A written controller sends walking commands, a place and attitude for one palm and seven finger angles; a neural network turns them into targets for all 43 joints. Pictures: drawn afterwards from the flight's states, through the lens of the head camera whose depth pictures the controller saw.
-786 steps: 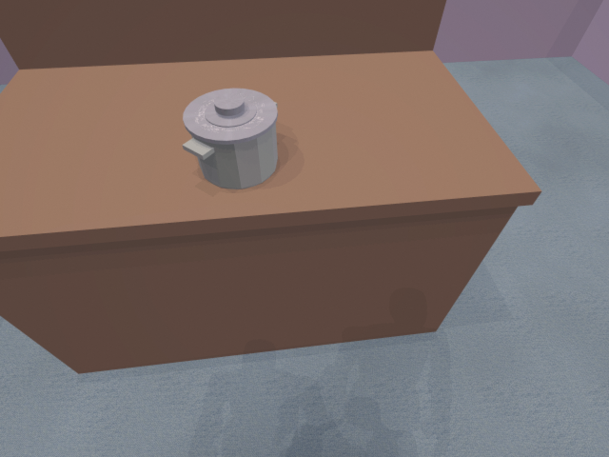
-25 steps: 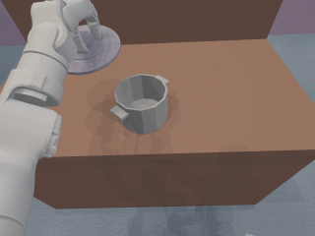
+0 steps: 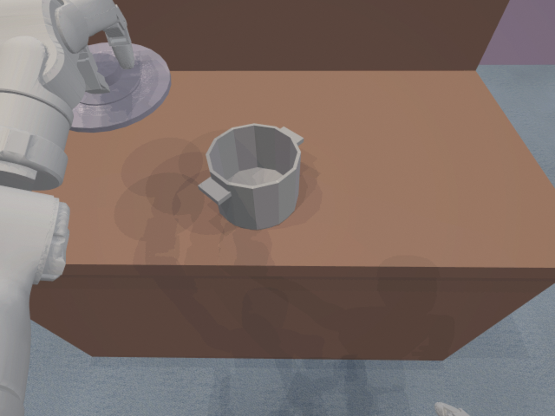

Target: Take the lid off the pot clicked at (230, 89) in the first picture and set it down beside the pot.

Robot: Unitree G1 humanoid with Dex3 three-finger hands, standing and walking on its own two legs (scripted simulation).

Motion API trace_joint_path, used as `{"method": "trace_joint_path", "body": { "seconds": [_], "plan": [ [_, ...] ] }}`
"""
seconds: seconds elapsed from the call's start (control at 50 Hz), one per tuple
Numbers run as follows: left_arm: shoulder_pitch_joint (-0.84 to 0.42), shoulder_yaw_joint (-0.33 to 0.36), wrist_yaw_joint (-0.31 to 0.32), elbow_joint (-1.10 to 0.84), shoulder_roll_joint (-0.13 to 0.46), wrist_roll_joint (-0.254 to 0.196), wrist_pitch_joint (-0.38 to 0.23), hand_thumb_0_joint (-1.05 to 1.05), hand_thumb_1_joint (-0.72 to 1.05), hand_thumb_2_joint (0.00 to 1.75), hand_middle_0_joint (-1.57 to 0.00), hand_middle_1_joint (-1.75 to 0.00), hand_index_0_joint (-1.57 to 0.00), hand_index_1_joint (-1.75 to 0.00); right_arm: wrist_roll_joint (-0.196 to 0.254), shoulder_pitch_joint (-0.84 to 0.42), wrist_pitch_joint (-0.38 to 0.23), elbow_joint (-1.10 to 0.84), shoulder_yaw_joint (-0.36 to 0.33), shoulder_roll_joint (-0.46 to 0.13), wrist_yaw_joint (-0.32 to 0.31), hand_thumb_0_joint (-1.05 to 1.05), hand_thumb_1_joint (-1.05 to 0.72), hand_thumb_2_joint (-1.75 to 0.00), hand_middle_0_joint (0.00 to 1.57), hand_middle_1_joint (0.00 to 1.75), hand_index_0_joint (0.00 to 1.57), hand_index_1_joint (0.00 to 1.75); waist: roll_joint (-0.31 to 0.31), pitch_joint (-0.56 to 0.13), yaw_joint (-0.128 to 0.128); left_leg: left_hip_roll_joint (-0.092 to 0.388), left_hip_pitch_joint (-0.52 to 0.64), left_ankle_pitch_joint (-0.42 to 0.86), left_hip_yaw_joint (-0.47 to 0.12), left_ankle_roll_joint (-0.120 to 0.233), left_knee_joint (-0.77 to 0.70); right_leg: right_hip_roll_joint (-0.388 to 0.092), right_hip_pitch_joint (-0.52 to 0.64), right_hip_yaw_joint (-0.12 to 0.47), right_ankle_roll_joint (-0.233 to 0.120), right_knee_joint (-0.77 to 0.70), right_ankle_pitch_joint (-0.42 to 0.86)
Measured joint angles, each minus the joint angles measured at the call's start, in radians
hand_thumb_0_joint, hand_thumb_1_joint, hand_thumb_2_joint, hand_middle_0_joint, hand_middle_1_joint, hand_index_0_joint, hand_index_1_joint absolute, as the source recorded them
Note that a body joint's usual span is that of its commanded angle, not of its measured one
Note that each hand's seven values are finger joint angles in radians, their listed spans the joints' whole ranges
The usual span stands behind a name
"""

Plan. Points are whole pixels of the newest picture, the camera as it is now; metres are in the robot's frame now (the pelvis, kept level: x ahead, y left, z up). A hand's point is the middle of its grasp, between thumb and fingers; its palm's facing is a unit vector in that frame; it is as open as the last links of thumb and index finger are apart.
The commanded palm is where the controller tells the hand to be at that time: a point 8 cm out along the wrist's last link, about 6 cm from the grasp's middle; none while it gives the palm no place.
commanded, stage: move the lid sideways beside the pot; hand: left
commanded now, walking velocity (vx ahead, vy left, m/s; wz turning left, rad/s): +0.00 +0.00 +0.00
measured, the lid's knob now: (98, 70) +0.51 +0.23 +0.24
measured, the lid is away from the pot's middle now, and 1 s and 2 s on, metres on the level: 0.19 0.22 0.23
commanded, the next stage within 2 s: lower the lid onto the table in 0.54 s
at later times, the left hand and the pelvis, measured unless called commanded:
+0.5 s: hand (56, 61) +0.49 +0.26 +0.26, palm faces -0.23 -0.05 -0.97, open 7.9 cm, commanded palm +0.48 +0.25 +0.33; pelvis +0.01 +0.01 +0.00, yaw -1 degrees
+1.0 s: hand (77, 77) +0.49 +0.25 +0.24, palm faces -0.27 -0.07 -0.96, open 7.9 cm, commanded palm +0.49 +0.25 +0.30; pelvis +0.01 +0.01 +0.00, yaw -1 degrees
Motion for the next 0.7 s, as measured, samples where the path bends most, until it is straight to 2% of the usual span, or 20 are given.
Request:
{"method": "trace_joint_path", "body": {
  "seconds": [0.32, 0.52, 0.7],
  "plan": [
    [0.003, 0.06, -0.004, 0.046, 0.081, 0.018, -0.048, 0.03, 0.13, 0.91, -0.56, -0.85, -0.67, -0.95, 0.004, 0.032, 0.022, 0.011, 0.004, 0.0, -0.002, 0.01, -0.9, -0.9, 0.2, 0.3, 0.2, 0.3, 0.009, 0.003, -0.019, 0.004, -0.01, -0.009, 0.009, 0.006, 0.003, 0.004, -0.005, 0.01, 0.004, -0.014, 0.004],
    [0.016, 0.073, -0.011, 0.022, 0.12, 0.025, -0.061, 0.03, 0.13, 0.91, -0.56, -0.85, -0.67, -0.95, 0.006, 0.04, 0.035, 0.003, -0.002, -0.002, 0.002, 0.01, -0.9, -0.9, 0.2, 0.3, 0.2, 0.3, 0.009, 0.002, -0.016, 0.003, -0.017, -0.014, 0.008, 0.008, 0.007, 0.004, -0.008, 0.009, 0.004, -0.018, 0.003],
    [0.011, 0.029, -0.02, -0.012, 0.077, 0.006, -0.038, 0.03, 0.13, 0.91, -0.56, -0.85, -0.67, -0.95, 0.008, 0.015, 0.034, 0.008, -0.002, 0.0, 0.006, 0.01, -0.9, -0.9, 0.2, 0.3, 0.2, 0.3, 0.008, 0.002, 0.002, -0.004, -0.02, -0.012, -0.004, 0.01, 0.011, -0.003, -0.006, -0.004, 0.002, -0.014, -0.001]
  ]
}}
